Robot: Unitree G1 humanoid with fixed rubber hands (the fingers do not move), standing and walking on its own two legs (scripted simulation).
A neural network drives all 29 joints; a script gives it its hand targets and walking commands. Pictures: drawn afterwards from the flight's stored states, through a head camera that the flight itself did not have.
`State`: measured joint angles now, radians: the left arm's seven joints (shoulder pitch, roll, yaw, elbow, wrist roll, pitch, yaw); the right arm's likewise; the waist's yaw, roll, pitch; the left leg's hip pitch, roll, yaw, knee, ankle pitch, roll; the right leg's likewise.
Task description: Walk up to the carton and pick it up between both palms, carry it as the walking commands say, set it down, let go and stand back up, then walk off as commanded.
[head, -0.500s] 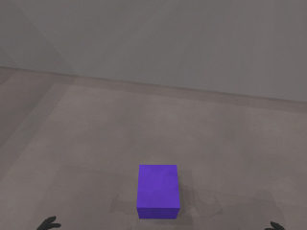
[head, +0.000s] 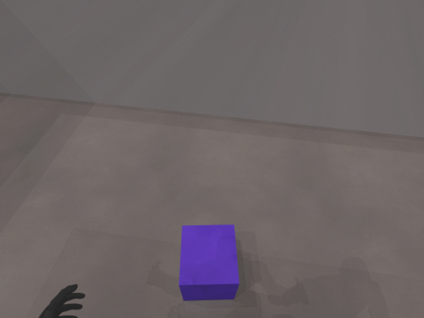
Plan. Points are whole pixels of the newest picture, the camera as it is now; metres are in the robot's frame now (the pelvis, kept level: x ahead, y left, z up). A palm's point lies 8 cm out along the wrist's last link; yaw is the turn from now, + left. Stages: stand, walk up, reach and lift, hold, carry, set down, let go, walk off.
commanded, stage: walk up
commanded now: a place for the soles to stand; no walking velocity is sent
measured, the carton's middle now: (208, 263) +0.44 +0.03 -0.65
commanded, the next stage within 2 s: reach and lift in 0.14 s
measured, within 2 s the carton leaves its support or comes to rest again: neither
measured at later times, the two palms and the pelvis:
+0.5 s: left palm (71, 299) +0.18 +0.30 -0.11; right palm (360, 304) +0.19 -0.28 -0.10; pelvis -0.01 +0.03 -0.02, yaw +2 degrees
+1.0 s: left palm (112, 251) +0.29 +0.26 -0.15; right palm (318, 254) +0.30 -0.24 -0.15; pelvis -0.07 +0.02 -0.07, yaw +2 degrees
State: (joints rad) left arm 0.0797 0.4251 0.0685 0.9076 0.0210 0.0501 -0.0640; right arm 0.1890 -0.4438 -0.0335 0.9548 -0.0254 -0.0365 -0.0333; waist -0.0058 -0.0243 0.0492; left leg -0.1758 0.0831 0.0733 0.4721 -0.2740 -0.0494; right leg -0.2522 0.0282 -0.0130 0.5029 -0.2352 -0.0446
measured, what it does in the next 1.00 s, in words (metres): lowers itself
